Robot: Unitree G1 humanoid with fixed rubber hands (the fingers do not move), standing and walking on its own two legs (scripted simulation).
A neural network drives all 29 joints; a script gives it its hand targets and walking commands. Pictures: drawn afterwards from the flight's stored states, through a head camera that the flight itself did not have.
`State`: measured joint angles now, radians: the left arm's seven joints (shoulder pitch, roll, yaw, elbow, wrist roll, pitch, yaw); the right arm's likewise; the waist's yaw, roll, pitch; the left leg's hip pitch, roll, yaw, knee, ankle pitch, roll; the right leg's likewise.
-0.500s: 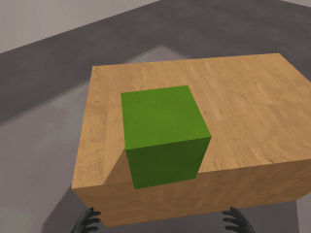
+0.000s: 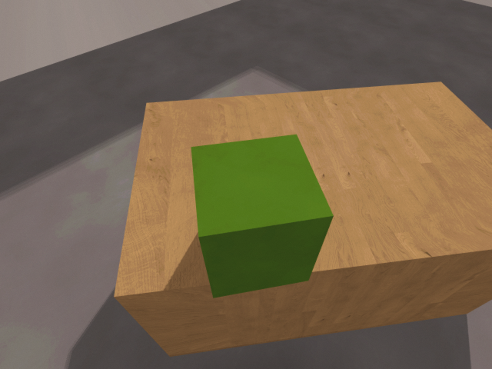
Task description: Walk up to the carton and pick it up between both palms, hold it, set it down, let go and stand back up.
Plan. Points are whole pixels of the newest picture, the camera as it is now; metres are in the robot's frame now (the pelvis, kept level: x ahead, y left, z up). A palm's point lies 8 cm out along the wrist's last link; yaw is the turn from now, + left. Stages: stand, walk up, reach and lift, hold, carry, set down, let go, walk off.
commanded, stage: stand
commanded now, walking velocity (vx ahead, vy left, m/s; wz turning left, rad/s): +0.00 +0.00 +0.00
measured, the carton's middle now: (253, 218) +0.41 +0.00 -0.03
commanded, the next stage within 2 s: walk up in 0.74 s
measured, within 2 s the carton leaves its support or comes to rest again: neither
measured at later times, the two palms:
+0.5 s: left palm out of the picture +0.01 +0.22 -0.13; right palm out of the picture +0.02 -0.22 -0.13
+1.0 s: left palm out of the picture -0.03 +0.21 -0.14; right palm out of the picture -0.03 -0.20 -0.14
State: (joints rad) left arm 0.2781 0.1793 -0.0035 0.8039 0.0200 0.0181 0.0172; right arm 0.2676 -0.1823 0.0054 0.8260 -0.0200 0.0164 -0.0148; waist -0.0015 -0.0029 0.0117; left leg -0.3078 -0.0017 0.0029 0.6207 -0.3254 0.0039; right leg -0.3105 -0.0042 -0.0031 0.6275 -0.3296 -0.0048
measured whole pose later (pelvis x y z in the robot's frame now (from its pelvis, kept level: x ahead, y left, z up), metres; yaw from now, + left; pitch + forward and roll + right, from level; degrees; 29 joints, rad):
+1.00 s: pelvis -0.01 +0.00 +0.01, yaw +1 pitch -2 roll +0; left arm 0.29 0.10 0.01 1.10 0.00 0.01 0.05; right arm 0.30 -0.11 -0.01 1.10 0.00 0.01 -0.05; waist -0.01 0.01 0.06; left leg -0.24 0.00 -0.01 0.52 -0.25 0.00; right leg -0.23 -0.01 -0.02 0.50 -0.25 0.00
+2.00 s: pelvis -0.09 +0.03 +0.01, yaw +5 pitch -2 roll +0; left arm 0.35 0.23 0.01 0.83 0.01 0.01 0.01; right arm 0.37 -0.22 -0.01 0.78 -0.02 0.00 -0.02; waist 0.01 -0.01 0.03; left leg -0.25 -0.02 -0.07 0.54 -0.25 0.00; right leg -0.16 0.01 0.00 0.52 -0.33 -0.01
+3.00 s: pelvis +0.03 -0.08 +0.00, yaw +15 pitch -3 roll +0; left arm 0.40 0.27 -0.01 0.70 0.00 0.02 0.01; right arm 0.20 -0.23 -0.01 0.73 -0.01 0.03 0.00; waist 0.04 -0.01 0.08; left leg -0.31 0.00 0.00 0.64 -0.28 0.00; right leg -0.24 -0.09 -0.11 0.67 -0.37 0.02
